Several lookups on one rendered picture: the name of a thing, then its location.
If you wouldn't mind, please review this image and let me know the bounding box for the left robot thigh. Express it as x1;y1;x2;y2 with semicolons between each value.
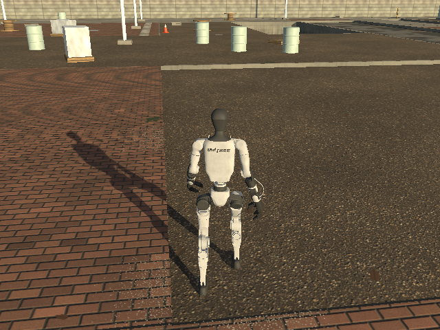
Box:
196;193;210;250

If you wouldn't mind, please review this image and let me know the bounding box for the left robot forearm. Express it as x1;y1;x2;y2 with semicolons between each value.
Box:
187;164;197;185

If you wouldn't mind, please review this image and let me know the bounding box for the humanoid robot head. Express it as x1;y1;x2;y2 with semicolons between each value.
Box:
208;109;231;142

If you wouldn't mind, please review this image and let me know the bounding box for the right robot forearm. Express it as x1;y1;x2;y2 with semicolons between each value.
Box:
245;167;261;202

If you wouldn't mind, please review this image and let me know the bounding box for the right robot hand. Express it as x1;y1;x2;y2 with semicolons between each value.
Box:
247;200;263;220

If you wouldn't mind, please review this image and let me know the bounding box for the robot right upper arm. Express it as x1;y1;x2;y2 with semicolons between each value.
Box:
234;138;251;178

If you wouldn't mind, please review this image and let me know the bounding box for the left robot hand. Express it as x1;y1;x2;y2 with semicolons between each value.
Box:
187;181;203;193

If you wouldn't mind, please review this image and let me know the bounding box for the robot left upper arm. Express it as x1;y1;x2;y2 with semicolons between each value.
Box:
189;138;206;174

